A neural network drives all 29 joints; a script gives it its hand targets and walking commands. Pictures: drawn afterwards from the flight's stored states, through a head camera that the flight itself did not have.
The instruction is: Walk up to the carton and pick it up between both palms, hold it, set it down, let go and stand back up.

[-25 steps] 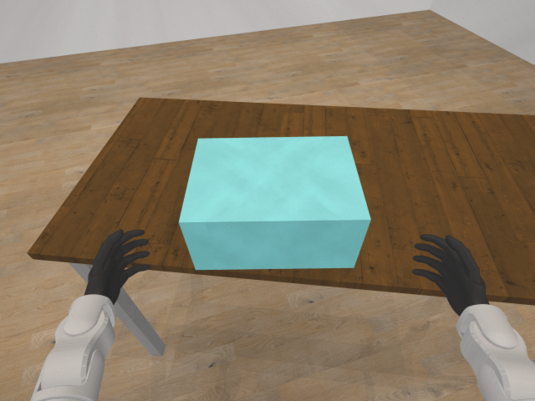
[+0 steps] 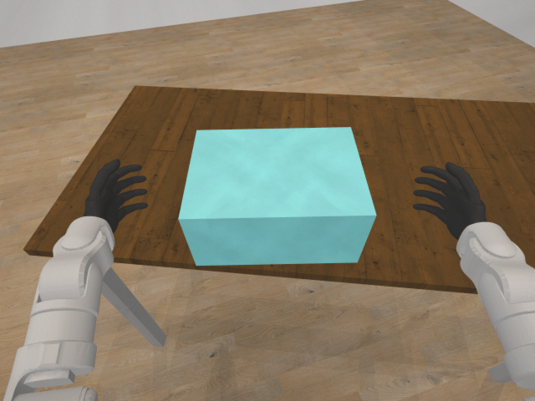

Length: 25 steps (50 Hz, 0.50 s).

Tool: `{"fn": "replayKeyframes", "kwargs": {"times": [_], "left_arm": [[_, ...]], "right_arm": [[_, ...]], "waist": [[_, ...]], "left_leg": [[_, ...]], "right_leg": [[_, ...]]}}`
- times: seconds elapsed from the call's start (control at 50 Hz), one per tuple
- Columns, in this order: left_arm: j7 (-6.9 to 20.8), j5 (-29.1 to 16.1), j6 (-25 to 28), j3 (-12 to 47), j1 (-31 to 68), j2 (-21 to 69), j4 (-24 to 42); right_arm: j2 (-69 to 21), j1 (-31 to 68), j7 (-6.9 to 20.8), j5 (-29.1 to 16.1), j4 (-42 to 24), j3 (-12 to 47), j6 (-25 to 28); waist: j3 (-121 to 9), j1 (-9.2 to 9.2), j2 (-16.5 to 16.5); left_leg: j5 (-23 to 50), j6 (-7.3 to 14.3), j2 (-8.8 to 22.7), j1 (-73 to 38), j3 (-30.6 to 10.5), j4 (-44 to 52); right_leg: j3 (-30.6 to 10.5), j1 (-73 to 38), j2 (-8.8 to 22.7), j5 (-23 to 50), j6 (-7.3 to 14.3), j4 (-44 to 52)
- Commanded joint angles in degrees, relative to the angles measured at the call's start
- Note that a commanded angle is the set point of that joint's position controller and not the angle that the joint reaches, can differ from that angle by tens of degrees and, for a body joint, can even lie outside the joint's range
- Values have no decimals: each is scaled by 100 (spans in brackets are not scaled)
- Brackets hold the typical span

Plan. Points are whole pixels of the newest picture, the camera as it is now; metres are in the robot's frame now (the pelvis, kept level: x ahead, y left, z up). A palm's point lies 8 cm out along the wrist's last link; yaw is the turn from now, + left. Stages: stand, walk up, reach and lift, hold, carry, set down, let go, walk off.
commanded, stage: reach and lift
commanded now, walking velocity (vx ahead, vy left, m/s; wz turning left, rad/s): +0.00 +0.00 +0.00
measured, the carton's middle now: (275, 194) +0.47 +0.04 +0.02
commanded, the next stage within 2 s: none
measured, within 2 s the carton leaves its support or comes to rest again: neither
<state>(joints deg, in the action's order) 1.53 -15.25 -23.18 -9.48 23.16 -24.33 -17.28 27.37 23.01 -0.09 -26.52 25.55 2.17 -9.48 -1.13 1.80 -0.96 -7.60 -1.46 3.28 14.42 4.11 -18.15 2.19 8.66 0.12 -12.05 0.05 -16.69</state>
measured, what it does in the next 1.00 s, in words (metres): stands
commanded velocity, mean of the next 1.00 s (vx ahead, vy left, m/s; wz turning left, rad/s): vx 0.00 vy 0.00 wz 0.00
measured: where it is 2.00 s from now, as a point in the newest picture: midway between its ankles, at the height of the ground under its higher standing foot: outside the picture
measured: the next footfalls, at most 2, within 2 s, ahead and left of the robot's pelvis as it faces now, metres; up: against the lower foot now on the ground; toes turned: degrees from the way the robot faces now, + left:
none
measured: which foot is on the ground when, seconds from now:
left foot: down 0.00-1.00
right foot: down 0.00-1.00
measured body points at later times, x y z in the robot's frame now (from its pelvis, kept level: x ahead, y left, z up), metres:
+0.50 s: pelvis -0.01 +0.00 +0.00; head +0.04 +0.01 +0.44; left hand +0.43 +0.29 +0.15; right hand +0.45 -0.22 +0.15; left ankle +0.01 +0.13 -0.75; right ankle -0.04 -0.11 -0.75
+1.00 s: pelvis -0.01 +0.00 -0.01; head +0.06 +0.01 +0.44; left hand +0.46 +0.30 +0.15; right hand +0.49 -0.22 +0.15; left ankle +0.01 +0.13 -0.75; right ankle -0.04 -0.11 -0.75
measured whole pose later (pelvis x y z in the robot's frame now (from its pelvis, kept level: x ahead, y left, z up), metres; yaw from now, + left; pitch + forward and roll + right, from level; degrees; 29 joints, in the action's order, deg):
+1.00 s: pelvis -0.01 +0.00 -0.01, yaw +0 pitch +16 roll -2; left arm 2.0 -20.5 -10.5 4.3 63.5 -30.7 -65.1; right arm 29.7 63.0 0.5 -32.6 66.6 13.9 -6.1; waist -8.7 2.8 -0.9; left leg -7.7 -1.7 4.8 32.1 2.4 -23.6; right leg 3.3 25.0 -1.4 -11.4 0.6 -20.1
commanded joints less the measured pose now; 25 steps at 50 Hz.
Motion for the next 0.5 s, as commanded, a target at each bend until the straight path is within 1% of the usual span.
{"fn": "replayKeyframes", "kwargs": {"times": [0.0, 0.02, 0.04, 0.06, 0.08, 0.1, 0.12, 0.14, 0.16, 0.18, 0.2, 0.22, 0.24, 0.26, 0.28, 0.32, 0.34, 0.36, 0.38, 0.4, 0.42, 0.44, 0.48], "left_arm": [[-18, -42, 110, -294, 2153, -1073, 541], [-14, -77, 104, -316, 2322, -1151, 432], [-12, -48, 111, -290, 2284, -1149, 373], [-1, -41, 113, -249, 2548, -1203, 212], [-17, -84, 164, -212, 2801, -1211, 244], [-6, -90, 182, -194, 2799, -1242, 32], [1, -39, 211, -239, 2934, -1328, -208], [-6, -106, 262, -160, 3332, -1387, -269], [-11, -145, 283, -84, 3465, -1404, -531], [-13, -132, 313, -62, 3362, -1384, -659], [-32, -232, 355, -2, 3800, -1458, -688], [-55, -283, 377, 104, 3947, -1444, -843], [-62, -275, 409, 130, 3970, -1481, -894], [-77, -315, 439, 192, 4230, -1484, -1041], [-82, -309, 451, 268, 4198, -1479, -1090], [-86, -285, 462, 265, 4425, -1589, -1374], [-50, -278, 447, 290, 4409, -1580, -1561], [-21, -330, 467, 279, 4663, -1649, -1668], [-12, -326, 472, 311, 4718, -1655, -1927], [-19, -317, 509, 317, 4805, -1690, -1963], [-29, -368, 517, 443, 4966, -1681, -2015], [-26, -414, 514, 487, 5002, -1647, -2151], [-17, -437, 490, 512, 5072, -1620, -2431]], "right_arm": [[1146, 2382, 14, -126, -533, -387, 60], [1148, 2490, 2, -110, -519, -350, 31], [1131, 2407, 0, -153, -375, -339, 11], [1139, 2599, -12, -201, -174, -339, -26], [1111, 2816, -13, -170, -168, -370, -11], [1146, 2857, -11, -162, -65, -310, -6], [1125, 2992, -18, -150, 93, -296, -16], [1186, 3370, -20, -149, 128, -336, -11], [1150, 3566, -4, -169, 252, -263, -33], [1165, 3475, 11, -156, 355, -220, -25], [1207, 3871, 36, -193, 352, -225, -37], [1206, 3993, 55, -188, 488, -222, -36], [1251, 4017, 53, -175, 567, -217, -13], [1277, 4227, 64, -200, 763, -220, -20], [1295, 4217, 71, -260, 844, -167, -3], [1330, 4430, 68, -305, 1107, -123, 4], [1358, 4497, 44, -270, 1249, -69, 3], [1399, 4715, 13, -239, 1288, -67, 15], [1395, 4814, 9, -254, 1522, -38, 6], [1422, 4945, 8, -236, 1489, 15, 26], [1392, 5093, 14, -279, 1630, 94, 16], [1427, 5141, 30, -368, 1739, 168, 12], [1405, 5291, 32, -477, 1948, 326, -34]], "waist": [[-2360, 3, 35], [-2506, 18, 12], [-2514, -31, 31], [-2420, -20, 174], [-2593, -38, 191], [-2668, -33, 101], [-2637, -5, 104], [-2750, -15, 239], [-2727, 32, 132], [-2781, 12, 77], [-2926, 70, 123], [-2998, 14, 117], [-3191, 7, 153], [-3339, 41, 269], [-3481, 39, 356], [-3530, 52, 287], [-3470, 35, 233], [-3604, 15, 129], [-3543, 29, 112], [-3603, 70, 15], [-3575, 68, 10], [-3546, 54, 71], [-3564, 66, -23]], "left_leg": [[1998, 17, -342, -1773, -242, -357], [1955, 32, -358, -1711, -214, -370], [1933, 39, -344, -1694, -236, -357], [1857, 44, -342, -1666, -238, -346], [1865, 34, -332, -1632, -239, -377], [1880, 55, -330, -1592, -226, -408], [1798, 78, -345, -1503, -206, -371], [1702, 63, -332, -1451, -199, -375], [1525, 100, -319, -1402, -216, -364], [1564, 116, -313, -1422, -213, -389], [1536, 101, -297, -1409, -226, -387], [1510, 94, -289, -1412, -256, -433], [1547, 91, -294, -1460, -231, -481], [1622, 64, -251, -1524, -275, -497], [1760, 26, -250, -1618, -254, -571], [1873, 40, -248, -1606, -247, -635], [1929, 58, -281, -1521, -231, -699], [1929, 64, -276, -1466, -244, -700], [1881, 81, -271, -1411, -259, -676], [1742, 89, -276, -1366, -228, -630], [1829, 87, -284, -1314, -246, -652], [1901, 67, -290, -1289, -241, -676], [2005, 52, -278, -1306, -288, -691]], "right_leg": [[-90, 272, -272, 2034, -230, 6], [-84, 226, -241, 2111, -256, -18], [-94, 190, -235, 2093, -239, -28], [-97, 229, -231, 2050, -236, -25], [-113, 184, -209, 2089, -240, -30], [-98, 178, -214, 2196, -251, -75], [-73, 190, -212, 2148, -267, -77], [-91, 220, -192, 2054, -258, -105], [-76, 322, -202, 1869, -271, -102], [-71, 379, -217, 1875, -280, -83], [-44, 469, -232, 1837, -270, -89], [-44, 574, -242, 1803, -254, -103], [-22, 573, -258, 1787, -260, -125], [15, 701, -264, 1703, -218, -115], [4, 763, -265, 1822, -206, -125], [53, 775, -326, 1894, -214, -111], [31, 735, -316, 2103, -242, -156], [70, 628, -319, 2188, -269, -203], [78, 707, -320, 2159, -271, -226], [94, 661, -335, 2024, -288, -218], [92, 676, -356, 2146, -290, -241], [80, 763, -351, 2170, -278, -242], [121, 706, -353, 2260, -283, -237]]}}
